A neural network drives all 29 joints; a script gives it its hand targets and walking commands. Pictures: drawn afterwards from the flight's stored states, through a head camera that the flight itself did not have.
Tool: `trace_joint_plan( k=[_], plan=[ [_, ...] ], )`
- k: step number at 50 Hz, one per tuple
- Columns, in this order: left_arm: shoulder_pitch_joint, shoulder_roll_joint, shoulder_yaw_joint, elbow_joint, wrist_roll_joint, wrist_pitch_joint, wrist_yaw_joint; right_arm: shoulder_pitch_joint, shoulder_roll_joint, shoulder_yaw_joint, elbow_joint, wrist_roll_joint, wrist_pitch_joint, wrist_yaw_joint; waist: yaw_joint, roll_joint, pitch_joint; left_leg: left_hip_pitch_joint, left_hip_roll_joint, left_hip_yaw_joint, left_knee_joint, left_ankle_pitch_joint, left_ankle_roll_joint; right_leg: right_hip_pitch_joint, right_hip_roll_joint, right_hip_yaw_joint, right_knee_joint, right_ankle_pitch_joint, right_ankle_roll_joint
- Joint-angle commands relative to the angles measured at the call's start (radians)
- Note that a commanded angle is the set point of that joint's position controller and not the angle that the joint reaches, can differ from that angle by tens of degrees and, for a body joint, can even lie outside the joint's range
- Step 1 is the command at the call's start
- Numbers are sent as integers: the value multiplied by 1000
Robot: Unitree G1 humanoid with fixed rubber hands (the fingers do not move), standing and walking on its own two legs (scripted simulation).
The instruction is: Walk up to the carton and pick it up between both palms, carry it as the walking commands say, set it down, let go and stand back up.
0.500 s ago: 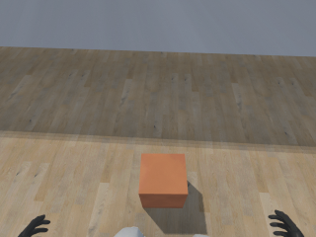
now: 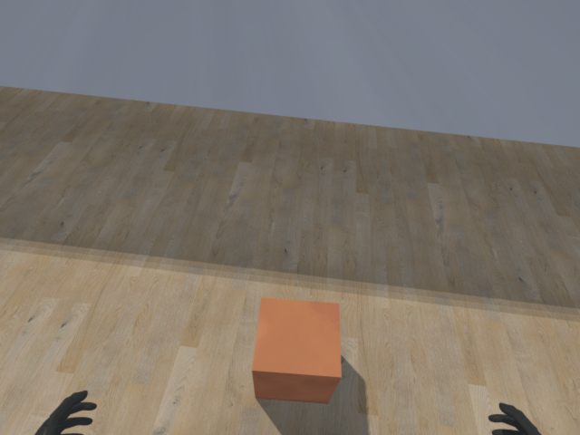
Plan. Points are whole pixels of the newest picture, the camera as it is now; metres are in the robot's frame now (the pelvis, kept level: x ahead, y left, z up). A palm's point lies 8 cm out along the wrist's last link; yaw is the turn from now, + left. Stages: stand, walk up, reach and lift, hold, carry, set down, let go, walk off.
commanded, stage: walk up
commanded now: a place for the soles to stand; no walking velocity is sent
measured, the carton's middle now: (295, 352) +0.45 -0.02 -0.63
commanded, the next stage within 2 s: reach and lift in 1.80 s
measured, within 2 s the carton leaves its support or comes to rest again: neither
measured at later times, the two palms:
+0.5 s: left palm out of the picture +0.12 +0.30 -0.10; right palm out of the picture +0.16 -0.36 -0.10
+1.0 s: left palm out of the picture +0.11 +0.29 -0.09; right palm (522, 405) +0.19 -0.34 -0.09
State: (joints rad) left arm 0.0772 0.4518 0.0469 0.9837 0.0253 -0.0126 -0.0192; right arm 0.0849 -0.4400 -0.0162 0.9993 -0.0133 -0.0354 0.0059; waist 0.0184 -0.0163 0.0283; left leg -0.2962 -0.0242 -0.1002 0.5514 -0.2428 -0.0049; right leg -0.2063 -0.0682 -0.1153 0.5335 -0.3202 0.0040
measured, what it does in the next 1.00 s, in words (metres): stands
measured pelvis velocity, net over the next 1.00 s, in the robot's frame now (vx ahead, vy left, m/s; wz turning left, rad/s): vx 0.03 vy -0.03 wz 0.06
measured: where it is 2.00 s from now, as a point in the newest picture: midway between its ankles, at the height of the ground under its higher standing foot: outside the picture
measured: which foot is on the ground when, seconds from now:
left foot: down 0.00-1.00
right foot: down 0.00-1.00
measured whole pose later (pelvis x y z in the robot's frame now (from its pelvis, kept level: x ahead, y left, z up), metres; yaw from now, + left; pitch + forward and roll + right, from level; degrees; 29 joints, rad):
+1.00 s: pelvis +0.03 -0.03 +0.01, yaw +3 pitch -3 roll +0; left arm 0.11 0.40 0.03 1.01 0.01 -0.01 0.00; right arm 0.01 -0.41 -0.02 1.02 -0.01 -0.01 0.00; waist 0.02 0.00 0.06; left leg -0.22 0.03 0.01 0.46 -0.20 -0.02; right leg -0.06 -0.02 -0.07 0.44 -0.33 0.00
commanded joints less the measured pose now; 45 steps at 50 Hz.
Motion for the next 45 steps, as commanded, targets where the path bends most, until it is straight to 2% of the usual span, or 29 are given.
trace_joint_plan(
  k=[1,5,7,9,12,15,17,18,19,20,21,22,23,24,25,26,27,28,29,30,31,32,33,34,35,36,38,41,45],
  plan=[
    [-23,154,37,-43,3,-7,-3,-43,-215,-43,-49,-4,-17,-12,7,76,-12,-32,113,-174,-169,-120,92,-13,-43,92,-101,-139,-67],
    [-21,176,46,-43,4,-9,-1,-7,-199,-36,-48,0,-24,-19,-1,21,-37,-25,78,-90,-57,106,65,48,-86,123,-144,-60,-81],
    [-19,183,50,-47,1,-6,2,12,-195,-36,-47,2,-25,-25,-8,5,-45,-4,62,-45,-1,240,56,62,-108,116,-134,30,-89],
    [-13,183,52,-52,-5,-1,5,30,-196,-40,-48,4,-24,-30,-12,6,-57,15,64,-37,26,331,59,73,-108,90,-95,118,-87],
    [-6,171,57,-65,-13,9,9,58,-207,-46,-55,4,-21,-37,-12,23,-75,41,80,-75,40,410,88,63,-78,56,-5,191,-72],
    [-14,155,61,-88,-16,16,11,97,-237,-56,-70,1,-21,-47,-20,75,-91,77,137,-213,11,422,150,-5,-24,53,115,151,-50],
    [-10,144,62,-96,-14,17,10,93,-252,-59,-91,-1,-21,-52,-11,96,-98,77,166,-293,-6,382,185,-29,-5,84,120,76,-52],
    [6,144,62,-92,-12,15,9,72,-247,-58,-103,0,-20,-54,2,90,-101,51,160,-282,6,358,180,-4,-13,100,91,76,-60],
    [22,154,67,-86,-8,11,9,49,-234,-53,-113,1,-18,-53,16,68,-99,-10,135,-233,33,331,156,53,-34,118,49,96,-74],
    [46,174,74,-80,-3,7,10,18,-209,-45,-122,4,-17,-52,34,12,-84,-96,83,-124,106,311,107,128,-85,154,-24,127,-99],
    [71,203,80,-74,1,3,12,1,-182,-39,-126,9,-14,-51,44,-60,-58,-174,29,5,201,263,57,191,-169,201,-89,176,-141],
    [88,212,78,-76,0,3,13,-10,-176,-36,-129,11,-12,-52,51,-76,-28,-206,9,55,234,103,38,177,-239,229,-109,302,-190],
    [71,200,71,-81,0,1,12,-2,-165,-35,-124,10,-12,-49,34,-108,3,-208,5,75,237,-192,37,149,-283,234,-118,407,-217],
    [59,201,68,-87,-1,0,9,9,-158,-31,-122,5,-13,-41,24,-107,28,-187,35,84,187,-254,37,125,-287,213,-98,443,-212],
    [34,198,63,-93,-8,-1,10,26,-146,-30,-112,1,-16,-33,3,-115,26,-127,46,97,90,-199,45,104,-253,165,-60,464,-180],
    [8,196,59,-98,-16,2,10,55,-140,-32,-96,-3,-20,-27,-23,-105,15,-24,42,112,-22,33,50,58,-199,104,-24,464,-131],
    [2,168,49,-110,-21,4,10,74,-166,-45,-86,-10,-24,-24,-30,-64,-23,103,67,55,-39,300,60,-5,-146,62,23,449,-81],
    [3,144,44,-124,-30,6,14,97,-216,-54,-86,-9,-26,-24,-32,23,-69,185,141,-79,3,472,113,-72,-65,21,93,335,-29],
    [9,126,42,-115,-42,12,17,118,-229,-55,-81,2,-27,-25,-42,74,-115,203,211,-179,-14,505,191,-73,-12,52,162,189,-11],
    [11,113,36,-117,-46,14,19,105,-232,-54,-86,4,-27,-29,-37,108,-126,207,256,-233,-49,490,223,-89,5,80,177,77,-7],
    [26,108,31,-106,-42,13,20,56,-227,-49,-96,7,-22,-33,-17,124,-118,188,270,-231,-70,433,230,-85,9,98,141,-22,-15],
    [55,114,31,-88,-32,7,21,1,-218,-44,-107,8,-16,-34,8,106,-110,146,250,-191,-59,383,203,-39,-9,115,42,22,-25],
    [84,130,33,-66,-23,-3,22,-48,-191,-36,-114,8,-10,-32,27,55,-95,84,193,-104,-10,368,140,41,-42,140,-74,155,-42],
    [93,159,38,-50,-17,-11,25,-64,-157,-28,-112,11,-4,-29,22,-10,-72,34,125,4,69,375,80,101,-89,176,-136,301,-60],
    [53,195,46,-53,-16,-14,26,-60,-151,-30,-98,11,3,-28,-2,-23,-39,3,79,59,58,302,42,100,-129,210,-120,387,-95],
    [41,192,45,-55,-18,-14,25,-58,-151,-29,-86,9,4,-25,-5,-17,-32,6,73,73,32,266,35,103,-136,205,-111,428,-101],
    [37,172,36,-51,-22,-13,25,-64,-143,-32,-73,8,4,-17,-10,-32,-47,80,81,77,-4,289,44,83,-115,161,-105,447,-79],
    [25,143,28,-43,-27,-9,27,-66,-145,-38,-54,8,7,-13,-13,-35,-82,180,113,62,-26,374,60,57,-79,120,-119,396,-46],
    [2,135,22,-33,-23,-4,26,-91,-140,-36,-32,5,14,-12,-13,-23,-66,198,120,61,-73,332,50,46,-76,134,-177,284,-43]
  ],
)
